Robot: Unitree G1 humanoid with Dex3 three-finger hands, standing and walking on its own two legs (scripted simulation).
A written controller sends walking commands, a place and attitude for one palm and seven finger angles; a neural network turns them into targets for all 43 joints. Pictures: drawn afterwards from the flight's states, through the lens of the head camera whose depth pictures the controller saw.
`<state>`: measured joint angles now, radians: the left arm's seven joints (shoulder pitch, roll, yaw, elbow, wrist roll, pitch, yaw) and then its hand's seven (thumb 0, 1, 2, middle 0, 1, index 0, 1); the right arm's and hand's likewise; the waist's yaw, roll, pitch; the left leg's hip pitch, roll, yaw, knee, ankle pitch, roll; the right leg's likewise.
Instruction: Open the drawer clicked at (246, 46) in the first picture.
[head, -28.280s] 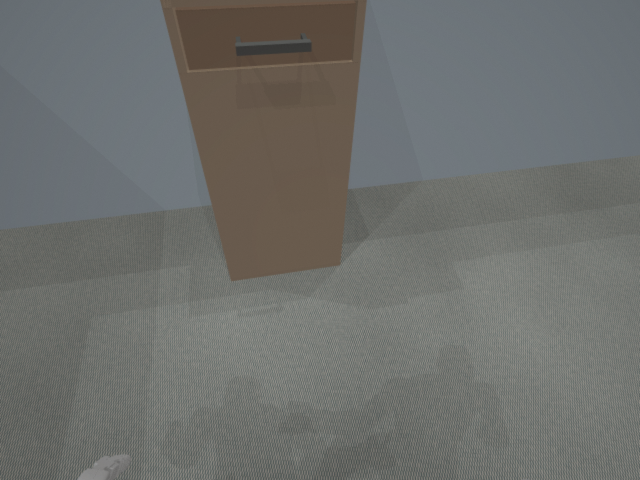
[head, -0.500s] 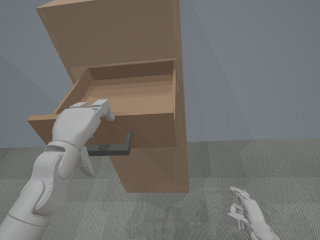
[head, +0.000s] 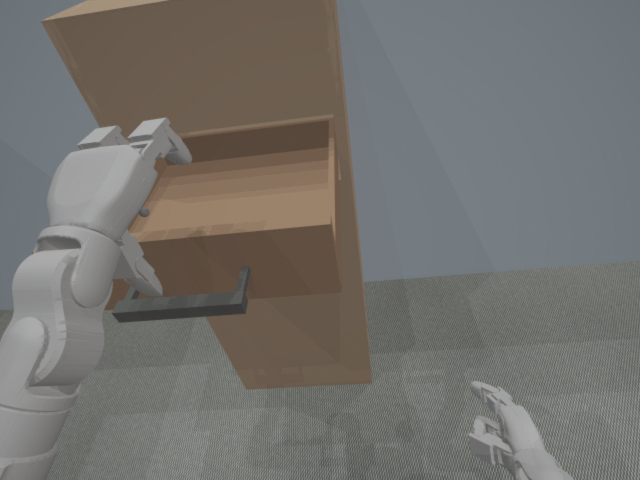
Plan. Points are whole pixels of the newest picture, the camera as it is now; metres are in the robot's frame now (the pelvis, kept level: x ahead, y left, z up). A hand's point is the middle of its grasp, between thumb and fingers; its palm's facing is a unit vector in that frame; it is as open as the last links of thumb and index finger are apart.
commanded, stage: draw the hand back to the body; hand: left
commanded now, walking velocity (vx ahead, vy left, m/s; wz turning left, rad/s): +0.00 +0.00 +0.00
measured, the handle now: (185, 293) +0.29 +0.23 +0.12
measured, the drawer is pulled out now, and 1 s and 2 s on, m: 0.29 0.29 0.29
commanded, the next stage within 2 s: step back with the hand held close in 1.64 s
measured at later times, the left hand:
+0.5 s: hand (93, 221) +0.26 +0.25 +0.27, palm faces +0.39 -0.02 -0.92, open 13.9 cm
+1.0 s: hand (52, 198) +0.23 +0.24 +0.32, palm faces +0.54 -0.82 -0.20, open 12.5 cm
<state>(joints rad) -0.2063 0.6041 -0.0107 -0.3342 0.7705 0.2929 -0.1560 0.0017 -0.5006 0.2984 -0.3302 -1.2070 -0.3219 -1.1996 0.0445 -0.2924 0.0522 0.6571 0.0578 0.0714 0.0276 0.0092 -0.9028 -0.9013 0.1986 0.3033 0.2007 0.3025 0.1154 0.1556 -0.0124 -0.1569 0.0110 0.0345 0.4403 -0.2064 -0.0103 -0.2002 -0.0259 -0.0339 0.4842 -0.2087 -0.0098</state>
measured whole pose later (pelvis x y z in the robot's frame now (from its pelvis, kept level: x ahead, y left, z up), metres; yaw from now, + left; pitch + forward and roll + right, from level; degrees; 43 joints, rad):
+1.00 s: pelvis +0.02 +0.01 +0.00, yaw +0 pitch -5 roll -1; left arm 0.06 0.36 0.49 -0.57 -0.09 -0.19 0.11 0.00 -0.17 0.44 -0.29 -0.99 -0.28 -0.98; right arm 0.20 -0.23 0.02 0.69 0.01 -0.13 -0.04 0.01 -0.90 -0.90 0.20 0.30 0.20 0.30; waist 0.05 0.06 0.05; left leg -0.11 0.04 0.03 0.45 -0.25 -0.01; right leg -0.10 0.01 -0.04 0.38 -0.19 -0.01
